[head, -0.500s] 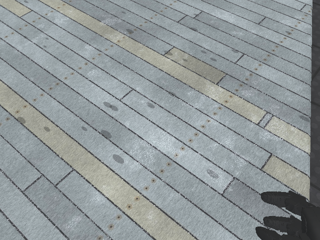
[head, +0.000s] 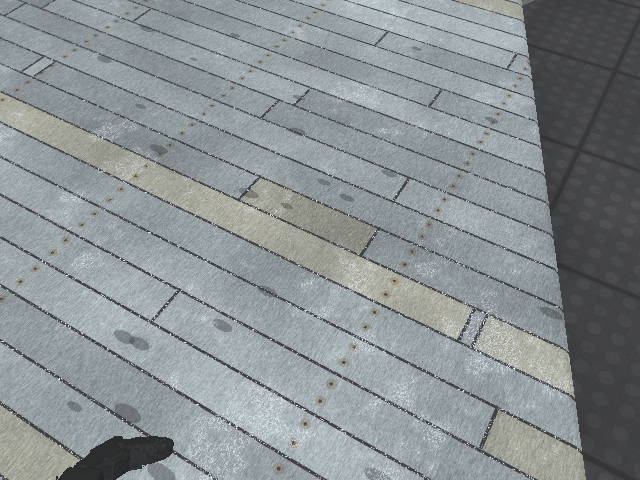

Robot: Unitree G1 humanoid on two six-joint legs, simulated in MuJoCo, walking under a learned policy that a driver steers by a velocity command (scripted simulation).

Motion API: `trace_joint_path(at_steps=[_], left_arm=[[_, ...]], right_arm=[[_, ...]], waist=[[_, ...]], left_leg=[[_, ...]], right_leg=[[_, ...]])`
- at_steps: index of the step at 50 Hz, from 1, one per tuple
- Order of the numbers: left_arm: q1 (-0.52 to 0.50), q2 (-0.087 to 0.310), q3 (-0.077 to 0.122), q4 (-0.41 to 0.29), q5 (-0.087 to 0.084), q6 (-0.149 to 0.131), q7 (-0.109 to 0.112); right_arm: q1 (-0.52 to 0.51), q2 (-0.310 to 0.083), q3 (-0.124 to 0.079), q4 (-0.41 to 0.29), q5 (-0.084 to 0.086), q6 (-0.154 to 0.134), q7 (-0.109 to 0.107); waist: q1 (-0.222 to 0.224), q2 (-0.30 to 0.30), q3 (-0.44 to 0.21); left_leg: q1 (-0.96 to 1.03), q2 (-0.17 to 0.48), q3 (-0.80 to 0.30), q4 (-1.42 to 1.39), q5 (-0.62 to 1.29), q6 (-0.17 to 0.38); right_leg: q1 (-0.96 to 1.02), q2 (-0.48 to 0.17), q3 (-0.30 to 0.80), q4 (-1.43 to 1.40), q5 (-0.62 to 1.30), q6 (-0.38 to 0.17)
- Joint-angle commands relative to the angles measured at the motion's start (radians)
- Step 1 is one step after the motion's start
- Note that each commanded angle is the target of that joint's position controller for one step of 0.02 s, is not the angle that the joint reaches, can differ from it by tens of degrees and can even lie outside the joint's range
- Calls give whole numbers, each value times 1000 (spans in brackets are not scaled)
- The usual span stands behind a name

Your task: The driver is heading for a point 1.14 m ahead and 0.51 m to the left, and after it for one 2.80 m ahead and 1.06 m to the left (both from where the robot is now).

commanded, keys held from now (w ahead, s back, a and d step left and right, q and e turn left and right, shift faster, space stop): w+q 1.00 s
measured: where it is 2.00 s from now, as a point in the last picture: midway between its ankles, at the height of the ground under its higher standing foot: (92, 300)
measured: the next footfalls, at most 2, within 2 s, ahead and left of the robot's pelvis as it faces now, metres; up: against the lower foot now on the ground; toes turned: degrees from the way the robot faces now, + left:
right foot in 0.04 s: +0.20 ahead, -0.13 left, +0.00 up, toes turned +0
left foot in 0.58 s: +0.44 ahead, +0.17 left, +0.00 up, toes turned +20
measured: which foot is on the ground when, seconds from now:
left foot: down 0.00-0.06, up 0.08-0.56, down 0.58-1.00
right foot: up 0.00-0.02, down 0.04-0.58, up 0.60-1.00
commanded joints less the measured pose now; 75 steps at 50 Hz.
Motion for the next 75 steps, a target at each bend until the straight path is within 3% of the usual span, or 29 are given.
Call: trace_joint_path(at_steps=[1,2,3,4,5,6,8,13,19,24,26,28,29,30,31,32,35,39,44,49,52,53,54,55,56,57,59,70,75], left_arm=[[55,145,55,-62,3,-30,-3],[223,201,80,-20,10,-31,8],[387,296,104,-1,35,-27,20],[421,269,99,15,26,-17,19],[384,187,75,9,20,-11,21],[320,156,64,5,17,-8,25],[207,105,49,8,24,-20,20],[156,122,66,50,31,-49,21],[215,179,85,95,23,-31,44],[267,218,102,130,-2,4,47],[248,248,111,128,-12,18,51],[217,260,112,119,-23,33,55],[226,231,99,108,-9,29,60],[314,73,49,50,39,7,49],[243,122,47,36,8,-35,38],[132,184,63,4,-33,-57,29],[143,191,70,15,19,-60,43],[134,144,62,2,34,-21,43],[-53,98,39,-47,24,-24,31],[-114,145,56,-75,9,-43,9],[28,181,82,-46,9,-57,14],[153,220,97,-33,26,-62,21],[293,302,117,-18,46,-57,29],[333,283,117,13,24,-45,18],[281,191,94,-8,12,-39,22],[234,156,82,-14,16,-28,28],[168,120,67,-5,27,-21,30],[220,201,88,91,9,-21,34],[279,254,101,144,-23,3,29]], right_arm=[[-10,-193,-44,-36,4,10,-11],[-21,-166,-32,-47,-5,8,-12],[22,-73,-3,-87,-19,-6,-9],[90,-28,13,-78,-2,-22,-6],[23,-141,-20,-81,25,-29,-4],[-56,-150,-26,-109,33,-29,-4],[-93,-124,-34,-117,10,-12,-7],[-81,-61,-33,-127,9,37,-11],[-268,-25,-17,-194,-2,22,24],[-377,-38,-19,-264,0,23,49],[-341,-67,-36,-276,-2,29,52],[-125,-137,-81,-232,3,35,43],[48,-213,-118,-187,5,44,24],[39,-339,-137,-187,15,39,11],[63,-279,-114,-229,5,20,18],[30,-213,-95,-221,-4,5,23],[-150,-120,-63,-255,-9,-5,16],[-144,-148,-69,-253,-9,-11,-5],[-69,-168,-74,-222,3,2,-25],[-13,-161,-74,-197,11,16,-31],[-49,-141,-70,-209,6,24,-31],[-60,-92,-51,-226,-2,20,-26],[34,-27,-31,-248,1,14,-28],[93,-64,-27,-259,21,7,-28],[30,-155,-50,-241,27,11,-28],[-61,-175,-57,-255,14,17,-27],[-120,-145,-61,-276,-1,24,-19],[-301,-30,-20,-322,2,20,21],[-375,-63,-27,-361,-1,13,39]], waist=[[120,111,-39],[196,96,-161],[225,-55,-346],[208,-246,-466],[228,-136,-340],[207,-93,-208],[139,-40,-74],[82,-32,7],[146,-2,48],[169,-4,84],[127,-36,38],[-4,-35,-88],[-80,23,-180],[37,315,-244],[-16,216,-410],[-38,147,-275],[90,65,-97],[116,63,-55],[42,109,-19],[29,135,-20],[113,170,-67],[174,128,-181],[172,-81,-343],[154,-295,-374],[174,-150,-232],[179,-70,-129],[136,-45,-22],[167,-16,28],[154,-30,54]], left_leg=[[-7,273,-156,151,689,129],[-122,217,-120,350,683,96],[-466,99,-58,725,370,31],[-702,1,-109,964,-224,-3],[-791,58,-179,1054,-198,-3],[-814,104,-144,1054,-115,-3],[-739,170,-136,959,15,-9],[-705,194,-142,869,153,-43],[-707,181,-61,521,387,-30],[-740,157,1,394,275,20],[-636,99,57,383,173,58],[-332,5,106,318,173,115],[-21,32,-1,289,210,160],[316,303,-545,229,109,338],[390,398,-875,54,-55,414],[313,377,-744,17,-6,354],[-85,268,-455,2,276,276],[-249,214,-335,-40,452,274],[-297,141,-273,-15,333,199],[-187,192,-406,90,252,174],[-180,162,-436,227,343,131],[-258,110,-382,429,321,95],[-547,-20,-247,769,26,19],[-784,-17,-209,979,-269,-7],[-853,47,-227,1067,-185,-19],[-847,82,-184,1072,-101,-24],[-784,139,-168,988,-6,-25],[-687,155,-62,496,331,-31],[-616,107,-11,333,202,29]], right_leg=[[183,55,-32,-82,-73,-49],[459,17,-5,-59,-29,-88],[875,-240,305,-20,-50,-194],[1024,-379,657,-147,-204,-280],[927,-345,589,-190,-294,-237],[786,-313,435,-213,-268,-202],[544,-234,254,-303,-174,-172],[401,-201,22,-403,24,-174],[480,-187,-144,-414,61,-148],[646,-237,-191,-342,164,-123],[675,-237,-222,-222,480,-100],[615,-192,-265,92,680,-60],[401,-152,-266,371,467,-12],[-73,40,-214,748,-492,59],[-198,97,49,890,-613,53],[-289,46,73,886,-514,29],[-119,-55,76,659,-328,23],[-51,-41,40,486,-233,76],[21,34,26,111,63,96],[66,66,64,-33,21,62],[269,75,37,-106,-51,2],[499,-28,119,-84,-61,-55],[872,-260,458,-96,-159,-183],[961,-379,803,-198,-407,-268],[848,-342,705,-231,-531,-228],[716,-296,538,-238,-460,-185],[515,-214,338,-288,-261,-155],[481,-169,-66,-382,50,-150],[606,-230,-83,-320,219,-134]])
